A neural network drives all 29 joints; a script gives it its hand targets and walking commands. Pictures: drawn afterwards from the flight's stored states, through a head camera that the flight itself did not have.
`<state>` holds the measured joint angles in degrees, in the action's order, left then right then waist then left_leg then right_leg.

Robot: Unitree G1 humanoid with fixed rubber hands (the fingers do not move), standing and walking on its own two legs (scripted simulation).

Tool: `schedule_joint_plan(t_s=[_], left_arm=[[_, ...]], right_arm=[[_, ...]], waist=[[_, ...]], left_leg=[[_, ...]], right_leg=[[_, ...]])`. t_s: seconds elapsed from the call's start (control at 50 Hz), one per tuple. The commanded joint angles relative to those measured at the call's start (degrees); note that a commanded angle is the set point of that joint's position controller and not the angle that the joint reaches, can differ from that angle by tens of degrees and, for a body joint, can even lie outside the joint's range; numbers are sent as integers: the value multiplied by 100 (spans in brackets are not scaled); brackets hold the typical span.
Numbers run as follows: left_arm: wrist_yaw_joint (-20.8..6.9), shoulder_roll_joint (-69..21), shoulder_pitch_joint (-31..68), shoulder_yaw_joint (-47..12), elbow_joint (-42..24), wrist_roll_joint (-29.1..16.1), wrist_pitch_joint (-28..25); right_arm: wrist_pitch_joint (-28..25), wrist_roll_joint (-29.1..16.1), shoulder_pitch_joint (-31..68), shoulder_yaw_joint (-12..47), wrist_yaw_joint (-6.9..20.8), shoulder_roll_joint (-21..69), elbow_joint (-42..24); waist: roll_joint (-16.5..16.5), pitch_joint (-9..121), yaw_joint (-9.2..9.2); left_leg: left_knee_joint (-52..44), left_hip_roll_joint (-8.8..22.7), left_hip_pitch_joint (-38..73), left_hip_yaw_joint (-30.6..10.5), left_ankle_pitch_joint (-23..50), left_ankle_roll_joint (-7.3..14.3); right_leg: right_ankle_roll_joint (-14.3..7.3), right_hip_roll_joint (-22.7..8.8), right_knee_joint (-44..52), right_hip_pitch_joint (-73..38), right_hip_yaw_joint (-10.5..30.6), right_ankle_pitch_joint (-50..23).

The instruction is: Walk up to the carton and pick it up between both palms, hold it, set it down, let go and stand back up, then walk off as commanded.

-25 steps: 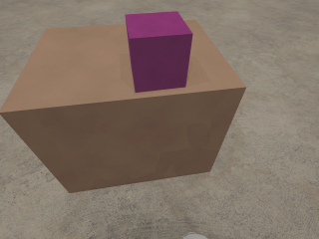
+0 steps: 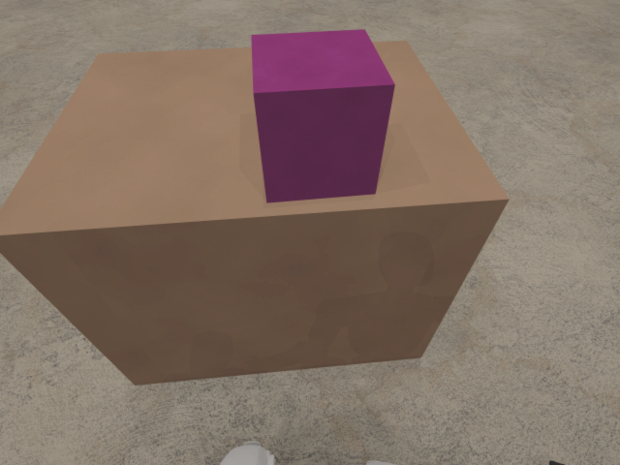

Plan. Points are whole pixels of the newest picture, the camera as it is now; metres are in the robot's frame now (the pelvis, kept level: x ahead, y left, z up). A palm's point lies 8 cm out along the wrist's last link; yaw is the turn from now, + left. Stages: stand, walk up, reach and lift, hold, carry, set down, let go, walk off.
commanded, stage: walk up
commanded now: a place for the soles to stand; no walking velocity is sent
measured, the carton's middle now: (315, 117) +0.67 +0.00 +0.11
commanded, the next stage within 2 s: none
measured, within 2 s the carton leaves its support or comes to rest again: neither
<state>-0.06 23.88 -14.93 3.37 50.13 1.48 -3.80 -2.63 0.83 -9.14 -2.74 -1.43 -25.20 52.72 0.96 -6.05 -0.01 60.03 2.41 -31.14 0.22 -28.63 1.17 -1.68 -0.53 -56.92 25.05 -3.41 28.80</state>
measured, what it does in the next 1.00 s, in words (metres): stands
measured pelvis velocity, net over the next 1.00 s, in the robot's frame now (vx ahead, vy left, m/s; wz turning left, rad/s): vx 0.04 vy -0.03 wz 0.03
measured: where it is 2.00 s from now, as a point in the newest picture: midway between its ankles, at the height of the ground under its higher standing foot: outside the picture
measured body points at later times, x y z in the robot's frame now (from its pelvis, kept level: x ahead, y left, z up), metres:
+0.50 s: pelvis +0.03 -0.01 +0.01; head +0.08 +0.01 +0.46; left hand +0.11 +0.33 -0.10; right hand +0.17 -0.33 -0.08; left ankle +0.08 +0.11 -0.68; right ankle +0.02 -0.12 -0.65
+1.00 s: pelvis +0.04 -0.03 +0.03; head +0.06 -0.03 +0.48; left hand +0.13 +0.30 -0.08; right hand +0.12 -0.34 -0.10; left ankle +0.07 +0.11 -0.68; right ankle +0.07 -0.14 -0.68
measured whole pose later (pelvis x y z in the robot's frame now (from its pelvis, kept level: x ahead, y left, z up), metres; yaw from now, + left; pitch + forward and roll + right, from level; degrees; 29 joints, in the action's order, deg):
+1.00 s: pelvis +0.04 -0.03 +0.03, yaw +2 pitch -3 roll +0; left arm -0.3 22.1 -4.6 2.8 60.4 0.9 -1.5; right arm -2.2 0.6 -6.5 -1.6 -0.6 -22.4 62.5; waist 0.3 -6.1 -1.0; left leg 42.1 1.5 -20.3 -0.2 -18.3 -0.5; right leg -0.7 -1.2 -43.4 20.2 -2.1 20.3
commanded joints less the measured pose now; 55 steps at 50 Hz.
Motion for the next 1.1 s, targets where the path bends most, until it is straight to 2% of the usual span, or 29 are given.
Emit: schedule_joint_plan(t_s=[0.0, 0.06, 0.1, 0.12, 0.16, 0.2, 0.24, 0.26, 0.28, 0.32, 0.36, 0.38, 0.4, 0.42, 0.46, 0.58, 0.6, 0.62, 0.64, 0.68, 0.72, 0.76, 0.78, 0.82, 0.88, 0.9, 0.96, 1.04, 1.08], left_arm=[[147, 1841, 264, 420, -236, 7, -90], [96, 1449, 333, 238, -241, -105, -34], [127, 1087, 217, 208, -159, -182, 12], [159, 1232, 491, 248, -314, -142, 17], [138, 1248, 276, 227, -146, -123, 8], [126, 1336, -250, 318, 138, -44, -49], [133, 1784, -388, 429, 184, -42, -109], [110, 1840, -204, 357, 130, -4, -121], [129, 1889, 3, 437, -16, -82, -112], [156, 1757, 259, 331, -46, -43, -71], [95, 1447, 720, 191, -15, -69, -7], [61, 1176, 865, 149, -149, -185, -13], [72, 1030, 801, 204, -251, -155, 23], [125, 1134, 974, 220, -333, -136, 53], [156, 1083, 972, 285, -262, -170, 122], [53, 1063, -202, 412, 338, -63, 173], [50, 1279, -152, 432, 317, -20, 128], [57, 1653, 126, 463, 261, -3, 106], [50, 2101, 516, 509, 72, 20, 90], [96, 1801, 1061, 395, 152, 7, 70], [75, 1275, 1737, 222, 88, -55, 149], [63, 1045, 1131, 205, 293, -105, 254], [81, 1222, 1074, 269, 400, -103, 251], [44, 967, 837, 154, 633, -155, 206], [21, 1519, 937, 278, 681, -54, 130], [18, 1592, 1156, 319, 636, -21, 112], [45, 1147, 1709, 166, 583, -70, 123], [-22, 1103, 1484, 123, 752, -99, 178], [-90, 1290, 1203, 287, 568, -62, 24]], right_arm=[[-206, -45, 219, -275, -40, -1270, -244], [-381, -28, -718, -315, -66, -1276, 125], [-384, -67, -458, -318, -58, -1505, -96], [-308, -47, -393, -372, -34, -1629, -65], [-258, -84, -311, -372, -48, -1720, -135], [-205, -88, 354, -227, -43, -1373, -306], [-152, -51, 1143, -165, -102, -1014, -441], [-153, 3, 1037, -159, -112, -1150, -371], [-197, -36, 712, -143, -92, -1170, -268], [-283, -104, 549, -168, -54, -998, -195], [-375, -89, -188, -176, 2, -850, 72], [-436, 31, -644, -315, -68, -1226, 94], [-406, 37, -1214, -460, -106, -1895, 153], [-406, -90, -1286, -481, -101, -1887, 153], [-381, -96, -791, -491, -179, -1807, -34], [-113, -4, 565, -263, -62, -1408, -258], [-75, -24, 594, -178, -27, -1133, -366], [-11, -85, 694, -158, -51, -877, -356], [16, -102, 654, -231, -90, -1107, -356], [-9, -150, 472, -272, -23, -1146, -115], [-148, -62, -526, -288, -18, -1160, 348], [-209, 42, -4, -346, -5, -1750, 291], [-193, 75, 330, -342, 15, -1727, 302], [-139, 60, 887, -184, -11, -1391, 276], [14, 8, 766, -157, 19, -1040, 445], [5, -1, 558, -142, 2, -989, 515], [-90, -37, 156, -112, 59, -934, 781], [-185, -1, 695, -151, 67, -1172, 696], [-136, 26, 141, -338, 210, -1417, 481]], waist=[[-1036, 269, 68], [-608, 945, -213], [780, 1282, -189], [779, 890, -153], [881, 1132, -97], [-370, 969, 392], [-982, 325, 658], [-649, 368, 469], [-308, 611, 316], [-792, 362, 118], [-1184, 478, -239], [-561, 965, -420], [657, 1781, -619], [1155, 1671, -685], [345, 972, -488], [993, 641, 282], [97, 705, 378], [-1195, 627, 329], [-1220, 631, 310], [-668, 563, -13], [-1223, 475, -465], [1014, 663, -124], [686, 707, -87], [360, 517, 365], [-836, 313, 140], [-956, 449, 65], [-425, 652, -258], [-113, 773, 38], [290, 1390, -152]], left_leg=[[-132, 124, -793, -21, -121, 116], [-2006, -1, 1712, -160, 1804, 282], [-2706, 1323, 2178, -2580, 2790, 1335], [-2764, 1475, 1747, -2695, 3279, 1579], [-2335, 1462, 1871, -2408, 3271, 1523], [-1331, 757, 432, -1459, 2552, 869], [21, -167, -1244, 163, 343, 98], [194, -18, -1285, -198, -521, 119], [195, 98, -1118, -120, -543, 120], [-456, 231, -532, -87, -330, 206], [-2016, -60, 1303, 356, 1295, 252], [-2296, 286, 2277, -299, 2908, 524], [-2611, 1371, 3296, -2230, 3105, 1302], [-2949, 2073, 3687, -2925, 5048, 1787], [-2946, 2154, 2953, -2561, 4959, 1751], [-2491, 1127, -145, -763, 1200, 812], [-1955, 730, -645, -447, 238, 442], [-900, 101, -617, 214, -222, 77], [-124, -15, -50, -257, -703, 55], [-351, 129, 684, -192, -387, 99], [-2136, 123, 1580, -284, 617, 243], [-3715, 1311, 1266, -2704, -342, 766], [-3808, 1588, 980, -3045, -277, 1115], [-3249, 927, 372, -1637, 834, 727], [-1939, -39, 274, -289, -11, 31], [-1590, -117, 399, -60, 124, 3], [-2657, 69, 1550, -201, 1005, 153], [-3148, 514, 1547, -988, 1241, 379], [-3243, 487, 1962, -1084, -764, 595]], right_leg=[[-1201, -1928, 2766, -869, 2835, -2102], [-545, -1019, 1246, 61, 1156, -3305], [91, -256, 56, 440, 412, -1903], [103, -89, 62, 464, 248, -130], [-20, -215, 490, 450, 426, 45], [-222, -413, 1770, -851, 1144, -849], [-889, -1925, 3232, -1573, 3470, -1557], [-1389, -2362, 3294, -1664, 3791, -2263], [-1497, -2293, 2958, -1928, 3418, -3012], [-1379, -1982, 2574, -1364, 2579, -4340], [-804, -1089, 1902, -429, 1368, -4351], [-387, -605, 857, -120, 691, -4469], [29, 100, -759, 754, 200, -3242], [147, 131, -1074, 1212, 427, 277], [65, -45, -1463, 1382, 908, 728], [-114, 102, 1668, -1599, -67, -729], [-133, -159, 2046, -1986, 652, -817], [-496, -1431, 3313, -986, 2825, 372], [-1177, -2109, 3734, -168, 3737, 837], [-1282, -1828, 3520, 308, 3172, 402], [-657, -1194, 2360, 579, 1878, -1082], [-56, -175, 824, 575, 556, -121], [-22, -76, 752, 28, 553, 543], [-44, -183, 1907, -993, 482, -468], [-530, -1189, 3649, -527, 2372, 1529], [-713, -1582, 3802, -630, 2784, 758], [-454, -1146, 3084, -257, 1513, -833], [-121, -524, 2727, -615, 907, -1055], [-307, -564, 2433, -760, 896, 674]])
